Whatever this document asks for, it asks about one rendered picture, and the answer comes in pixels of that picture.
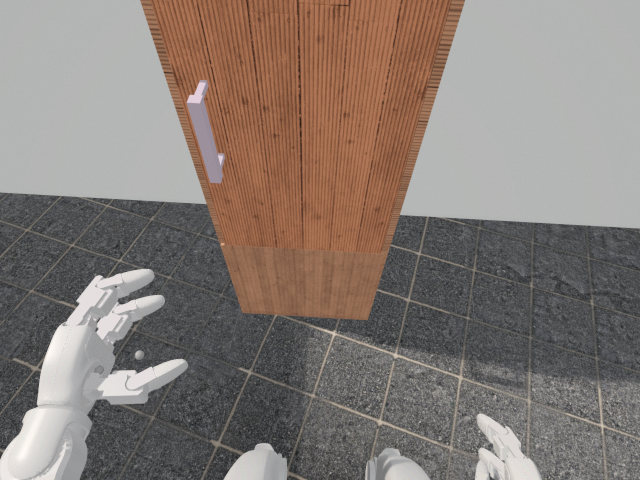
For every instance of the cupboard door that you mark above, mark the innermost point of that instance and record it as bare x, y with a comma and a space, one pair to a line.
314, 104

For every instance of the handle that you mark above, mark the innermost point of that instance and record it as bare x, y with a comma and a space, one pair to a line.
197, 109

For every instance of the right robot hand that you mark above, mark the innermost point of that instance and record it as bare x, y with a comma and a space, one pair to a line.
508, 448

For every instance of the left robot hand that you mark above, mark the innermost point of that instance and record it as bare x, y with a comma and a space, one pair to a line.
67, 377

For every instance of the left robot forearm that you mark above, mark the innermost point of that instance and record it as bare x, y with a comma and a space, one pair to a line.
51, 445

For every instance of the robot right thigh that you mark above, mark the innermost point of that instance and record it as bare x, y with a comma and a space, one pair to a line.
394, 467

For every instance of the robot left shin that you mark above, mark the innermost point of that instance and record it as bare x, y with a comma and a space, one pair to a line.
263, 446

